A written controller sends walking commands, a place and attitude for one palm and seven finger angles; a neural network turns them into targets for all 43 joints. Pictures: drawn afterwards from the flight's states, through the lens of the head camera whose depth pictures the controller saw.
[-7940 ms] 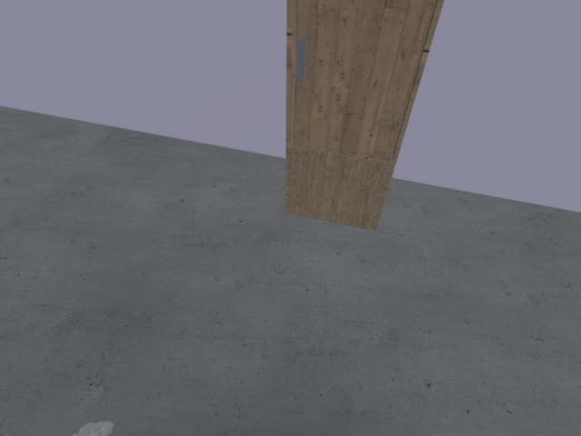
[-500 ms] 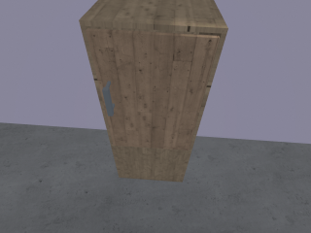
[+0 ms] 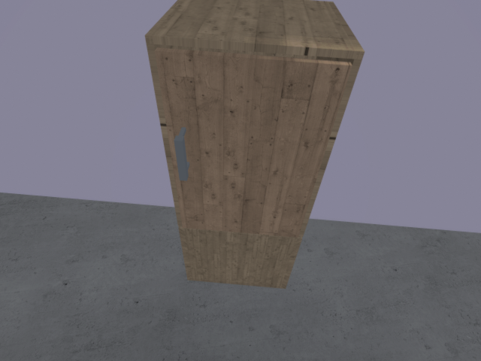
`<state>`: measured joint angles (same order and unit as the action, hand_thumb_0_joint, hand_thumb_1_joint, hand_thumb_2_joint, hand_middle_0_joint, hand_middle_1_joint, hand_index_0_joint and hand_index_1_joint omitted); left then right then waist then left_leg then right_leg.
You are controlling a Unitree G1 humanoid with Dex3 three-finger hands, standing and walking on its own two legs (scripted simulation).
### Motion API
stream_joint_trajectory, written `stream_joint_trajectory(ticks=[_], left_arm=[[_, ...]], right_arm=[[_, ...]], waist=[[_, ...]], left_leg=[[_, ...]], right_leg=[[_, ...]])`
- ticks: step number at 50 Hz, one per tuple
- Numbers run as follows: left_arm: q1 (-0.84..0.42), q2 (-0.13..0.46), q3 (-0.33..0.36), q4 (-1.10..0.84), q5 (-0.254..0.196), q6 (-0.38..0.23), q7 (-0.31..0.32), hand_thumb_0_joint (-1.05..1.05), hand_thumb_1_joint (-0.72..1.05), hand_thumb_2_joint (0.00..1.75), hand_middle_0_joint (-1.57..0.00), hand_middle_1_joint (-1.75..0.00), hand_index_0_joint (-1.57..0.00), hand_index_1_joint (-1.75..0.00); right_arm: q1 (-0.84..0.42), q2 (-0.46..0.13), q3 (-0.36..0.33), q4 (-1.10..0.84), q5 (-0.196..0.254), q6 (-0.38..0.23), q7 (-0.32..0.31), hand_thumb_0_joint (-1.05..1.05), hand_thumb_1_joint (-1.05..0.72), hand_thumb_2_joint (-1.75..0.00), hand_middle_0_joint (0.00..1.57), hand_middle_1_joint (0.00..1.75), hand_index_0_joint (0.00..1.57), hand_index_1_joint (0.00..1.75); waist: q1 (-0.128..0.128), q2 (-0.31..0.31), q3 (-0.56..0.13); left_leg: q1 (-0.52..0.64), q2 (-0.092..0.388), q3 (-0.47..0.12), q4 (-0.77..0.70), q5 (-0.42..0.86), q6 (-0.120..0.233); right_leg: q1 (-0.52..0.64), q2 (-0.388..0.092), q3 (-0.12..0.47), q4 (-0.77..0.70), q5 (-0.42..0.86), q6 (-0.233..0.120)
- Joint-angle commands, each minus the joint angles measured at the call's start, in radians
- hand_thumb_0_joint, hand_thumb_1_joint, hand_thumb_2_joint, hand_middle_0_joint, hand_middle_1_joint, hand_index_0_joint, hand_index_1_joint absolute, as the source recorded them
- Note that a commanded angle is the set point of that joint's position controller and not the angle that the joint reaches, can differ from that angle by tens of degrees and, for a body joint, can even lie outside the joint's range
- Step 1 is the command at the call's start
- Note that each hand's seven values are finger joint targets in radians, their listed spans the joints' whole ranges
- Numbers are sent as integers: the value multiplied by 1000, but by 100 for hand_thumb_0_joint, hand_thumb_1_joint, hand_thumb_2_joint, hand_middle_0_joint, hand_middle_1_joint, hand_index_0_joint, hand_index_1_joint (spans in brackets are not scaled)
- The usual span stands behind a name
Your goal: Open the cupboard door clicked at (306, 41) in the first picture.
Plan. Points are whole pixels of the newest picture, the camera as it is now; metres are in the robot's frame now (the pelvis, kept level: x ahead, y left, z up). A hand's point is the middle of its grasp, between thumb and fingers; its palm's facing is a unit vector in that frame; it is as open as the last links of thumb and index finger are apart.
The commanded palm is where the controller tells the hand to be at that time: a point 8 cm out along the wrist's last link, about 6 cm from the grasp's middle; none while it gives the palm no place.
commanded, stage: come to a stop and stand still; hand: left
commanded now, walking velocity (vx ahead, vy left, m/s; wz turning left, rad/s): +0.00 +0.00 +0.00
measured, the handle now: (183, 154) +0.59 +0.17 +0.01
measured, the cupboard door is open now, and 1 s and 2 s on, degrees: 0 0 0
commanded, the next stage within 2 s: look again from close up in 0.66 s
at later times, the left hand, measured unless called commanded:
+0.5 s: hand out of the picture -0.07 +0.18 -0.18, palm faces +0.04 -0.99 -0.16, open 7.4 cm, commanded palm none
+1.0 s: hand out of the picture -0.09 +0.17 -0.18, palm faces +0.08 -0.99 -0.14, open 7.4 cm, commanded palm none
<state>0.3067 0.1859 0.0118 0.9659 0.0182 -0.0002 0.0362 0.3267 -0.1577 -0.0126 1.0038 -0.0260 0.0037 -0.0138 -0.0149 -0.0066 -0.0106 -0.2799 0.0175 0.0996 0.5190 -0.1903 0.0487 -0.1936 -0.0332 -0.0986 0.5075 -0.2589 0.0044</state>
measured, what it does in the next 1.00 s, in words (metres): stands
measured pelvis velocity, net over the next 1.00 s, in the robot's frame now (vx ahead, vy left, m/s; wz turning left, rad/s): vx -0.03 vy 0.03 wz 0.00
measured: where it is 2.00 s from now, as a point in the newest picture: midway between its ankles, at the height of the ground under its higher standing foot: outside the picture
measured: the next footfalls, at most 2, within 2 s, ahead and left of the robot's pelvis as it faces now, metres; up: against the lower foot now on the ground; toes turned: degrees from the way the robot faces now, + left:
left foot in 1.58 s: -0.06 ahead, +0.15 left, +0.00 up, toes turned +2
right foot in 1.98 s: -0.08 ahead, -0.10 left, +0.00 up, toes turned -8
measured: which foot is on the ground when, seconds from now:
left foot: down 0.00-1.00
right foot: down 0.00-1.00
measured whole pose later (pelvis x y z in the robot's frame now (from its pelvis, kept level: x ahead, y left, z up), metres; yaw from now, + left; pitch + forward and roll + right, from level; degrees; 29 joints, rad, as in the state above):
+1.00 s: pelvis -0.03 +0.03 +0.00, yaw +0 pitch -3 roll -1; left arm 0.46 0.09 0.02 1.08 0.03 0.00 0.04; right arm 0.33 -0.11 -0.03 1.10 -0.02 0.03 -0.02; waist 0.00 0.00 -0.02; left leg -0.30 -0.03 0.11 0.44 -0.14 0.08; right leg -0.24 -0.04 -0.03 0.47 -0.24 0.02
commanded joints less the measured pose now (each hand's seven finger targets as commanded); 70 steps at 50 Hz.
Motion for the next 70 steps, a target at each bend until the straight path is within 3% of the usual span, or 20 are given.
stream_joint_trajectory(ticks=[1,10,22,25,32,37,45,58,62,65,67,68,69,70], left_arm=[[71,79,13,-35,4,-10,6,0,90,90,-20,-30,-20,-30],[126,56,9,2,9,-11,7,0,90,90,-20,-30,-20,-30],[212,20,7,73,16,-7,11,0,90,90,-20,-30,-20,-30],[225,16,8,82,17,-8,12,0,90,90,-20,-30,-20,-30],[259,1,15,100,18,-4,14,0,90,90,-20,-30,-20,-30],[265,-6,16,104,17,-7,13,0,90,90,-20,-30,-20,-30],[267,-14,19,105,17,-5,13,0,90,90,-20,-30,-20,-30],[277,-16,27,109,18,5,10,0,90,90,-20,-30,-20,-30],[323,-28,35,124,21,19,7,0,90,90,-20,-30,-20,-30],[414,-51,42,152,22,30,5,0,90,90,-20,-30,-20,-30],[443,-46,45,156,23,30,6,0,90,90,-20,-30,-20,-30],[437,-38,43,152,24,27,9,0,90,90,-20,-30,-20,-30],[404,-15,41,140,26,22,10,0,90,90,-20,-30,-20,-30],[319,30,45,115,24,15,14,0,90,90,-20,-30,-20,-30]], right_arm=[[14,-121,-26,-48,7,-20,-2,0,-90,-90,20,30,20,30],[-6,-122,-31,-24,11,-14,1,0,-90,-90,20,30,20,30],[-1,-112,-38,19,16,-2,-2,0,-90,-90,20,30,20,30],[6,-105,-39,27,16,1,-1,0,-90,-90,20,30,20,30],[23,-87,-42,44,13,8,-3,0,-90,-90,20,30,20,30],[33,-70,-40,50,14,8,-4,0,-90,-90,20,30,20,30],[43,-60,-38,60,13,8,-6,0,-90,-90,20,30,20,30],[38,-66,-45,57,11,15,-10,0,-90,-90,20,30,20,30],[-6,-97,-52,48,10,19,-12,0,-90,-90,20,30,20,30],[-80,-131,-60,29,10,21,-11,0,-90,-90,20,30,20,30],[-112,-141,-63,16,9,29,-6,0,-90,-90,20,30,20,30],[-107,-122,-60,14,11,31,-4,0,-90,-90,20,30,20,30],[-89,-96,-56,13,15,38,-3,0,-90,-90,20,30,20,30],[-55,-69,-56,16,17,51,-2,0,-90,-90,20,30,20,30]], waist=[[15,13,95],[14,36,83],[21,39,116],[21,14,124],[23,25,133],[23,-12,135],[22,20,130],[23,12,113],[48,87,105],[92,117,76],[104,63,116],[98,9,145],[73,-84,164],[31,-249,177]], left_leg=[[-56,99,-164,-191,-155,-9],[-32,107,-175,-242,-226,-11],[-68,113,-186,-295,-329,-15],[-67,106,-176,-286,-323,-18],[-85,94,-175,-297,-356,-24],[-73,79,-166,-271,-316,-25],[-76,77,-177,-275,-334,-27],[-68,64,-181,-274,-360,-36],[-162,95,-208,-358,-456,-38],[-262,146,-223,-422,-498,-16],[-297,123,-187,-375,-491,-10],[-262,84,-164,-329,-461,-26],[-201,20,-127,-235,-427,-51],[-53,-41,-78,22,-263,-64]], right_leg=[[-48,-68,99,-124,-20,-30],[-57,-66,91,-144,-34,-18],[-64,-52,77,-141,-74,-7],[-81,-55,87,-153,-107,-9],[-103,-43,94,-151,-169,-12],[-124,-50,123,-170,-182,-19],[-134,-39,125,-155,-192,-19],[-149,-20,124,-129,-209,-24],[-47,23,63,-5,-136,-15],[97,39,11,125,-90,-11],[117,33,19,58,-111,-21],[57,11,65,-42,-149,-35],[-65,-37,178,-172,-294,-59],[-300,-146,339,-345,-516,-102]])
